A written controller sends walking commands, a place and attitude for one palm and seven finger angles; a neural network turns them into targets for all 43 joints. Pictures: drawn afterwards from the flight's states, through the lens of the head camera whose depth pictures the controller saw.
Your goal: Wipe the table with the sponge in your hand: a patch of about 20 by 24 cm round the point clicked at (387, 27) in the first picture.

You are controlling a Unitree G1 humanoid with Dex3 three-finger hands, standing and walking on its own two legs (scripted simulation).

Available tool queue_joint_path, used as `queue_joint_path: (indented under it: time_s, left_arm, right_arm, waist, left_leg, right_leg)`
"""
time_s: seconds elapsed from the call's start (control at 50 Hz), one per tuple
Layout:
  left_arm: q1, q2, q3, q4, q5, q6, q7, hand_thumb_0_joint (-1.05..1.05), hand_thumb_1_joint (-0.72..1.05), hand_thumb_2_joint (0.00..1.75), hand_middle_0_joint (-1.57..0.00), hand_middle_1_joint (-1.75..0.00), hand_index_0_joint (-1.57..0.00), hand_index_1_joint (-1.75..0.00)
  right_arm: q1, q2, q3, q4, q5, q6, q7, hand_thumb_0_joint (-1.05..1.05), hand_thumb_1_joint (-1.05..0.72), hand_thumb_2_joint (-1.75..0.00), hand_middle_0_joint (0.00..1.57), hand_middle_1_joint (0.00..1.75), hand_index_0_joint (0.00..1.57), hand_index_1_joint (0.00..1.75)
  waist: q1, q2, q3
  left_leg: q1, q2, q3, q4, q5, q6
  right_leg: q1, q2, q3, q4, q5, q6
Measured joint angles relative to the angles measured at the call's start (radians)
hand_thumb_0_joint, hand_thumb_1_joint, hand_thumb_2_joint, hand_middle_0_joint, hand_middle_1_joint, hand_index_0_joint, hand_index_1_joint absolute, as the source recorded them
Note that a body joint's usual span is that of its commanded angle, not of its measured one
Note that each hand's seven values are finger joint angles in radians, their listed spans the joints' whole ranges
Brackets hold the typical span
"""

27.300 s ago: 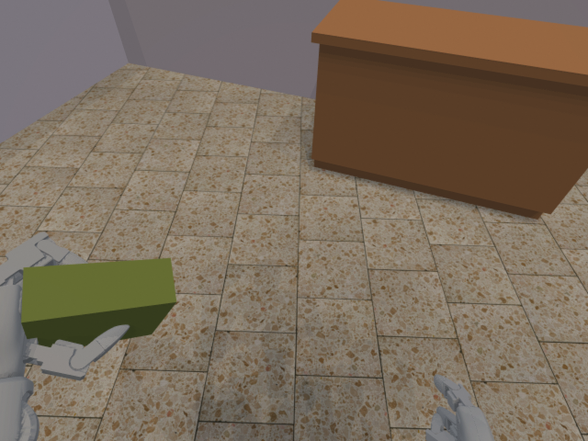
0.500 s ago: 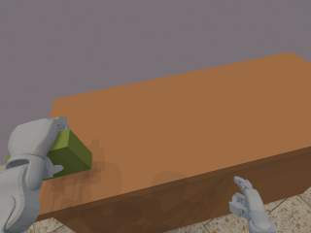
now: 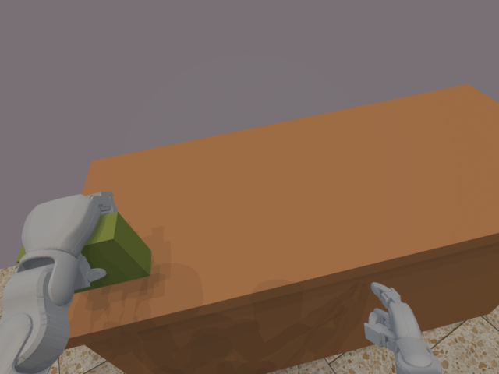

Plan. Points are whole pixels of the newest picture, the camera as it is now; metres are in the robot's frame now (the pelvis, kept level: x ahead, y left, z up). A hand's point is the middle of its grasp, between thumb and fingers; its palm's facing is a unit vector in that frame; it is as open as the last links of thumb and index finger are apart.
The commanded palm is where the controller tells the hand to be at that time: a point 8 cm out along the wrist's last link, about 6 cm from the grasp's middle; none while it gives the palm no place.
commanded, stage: move the sponge above the wiping area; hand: left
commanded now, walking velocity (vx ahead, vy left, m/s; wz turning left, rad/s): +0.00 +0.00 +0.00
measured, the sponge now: (99, 261) +0.23 +0.29 +0.09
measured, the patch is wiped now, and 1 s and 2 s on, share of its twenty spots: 0.00 0.00 0.00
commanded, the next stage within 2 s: none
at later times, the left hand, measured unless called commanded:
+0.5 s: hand (96, 238) +0.25 +0.29 +0.12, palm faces +0.05 -0.07 -1.00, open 9.1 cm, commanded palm +0.21 +0.28 +0.19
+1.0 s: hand (104, 239) +0.26 +0.29 +0.10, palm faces +0.00 -0.09 -1.00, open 9.1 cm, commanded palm +0.23 +0.29 +0.17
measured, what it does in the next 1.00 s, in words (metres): stands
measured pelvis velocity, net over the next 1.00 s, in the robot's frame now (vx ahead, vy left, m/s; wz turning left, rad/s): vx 0.01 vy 0.01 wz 0.00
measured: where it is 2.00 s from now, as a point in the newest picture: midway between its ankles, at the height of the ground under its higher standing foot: outside the picture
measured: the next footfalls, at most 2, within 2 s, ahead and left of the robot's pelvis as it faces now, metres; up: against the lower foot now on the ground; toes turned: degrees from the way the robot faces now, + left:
none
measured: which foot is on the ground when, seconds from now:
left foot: down 0.00-1.00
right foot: down 0.00-1.00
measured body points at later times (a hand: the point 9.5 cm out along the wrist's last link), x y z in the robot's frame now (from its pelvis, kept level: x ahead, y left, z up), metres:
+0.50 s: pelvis +0.01 +0.00 +0.00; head +0.00 -0.05 +0.45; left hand +0.24 +0.29 +0.18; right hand +0.26 -0.20 -0.08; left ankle +0.05 +0.12 -0.74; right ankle +0.01 -0.09 -0.74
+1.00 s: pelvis +0.01 +0.01 +0.00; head +0.01 -0.04 +0.45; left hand +0.25 +0.29 +0.16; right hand +0.26 -0.19 -0.08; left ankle +0.05 +0.12 -0.74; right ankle +0.01 -0.09 -0.74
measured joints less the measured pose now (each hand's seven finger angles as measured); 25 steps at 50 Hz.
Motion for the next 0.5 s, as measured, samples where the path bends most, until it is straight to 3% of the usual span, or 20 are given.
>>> queue_joint_path:
  time_s: [0.5]
  left_arm:
    - [-0.002,-0.017,-0.003,0.049,0.015,-0.018,0.021,-0.01,-0.44,1.08,-0.83,-1.42,-0.84,-1.42]
  right_arm:
    - [0.02,-0.003,-0.005,-0.012,-0.001,-0.007,0.008,0.02,-0.9,-0.9,0.2,0.3,0.24,0.32]
  waist:
    - [-0.012,-0.014,-0.005]
  left_leg:
    - [-0.002,-0.001,-0.001,0.004,-0.017,0.002]
  right_leg:
    - [0.004,0.0,0.002,-0.01,-0.009,0.002]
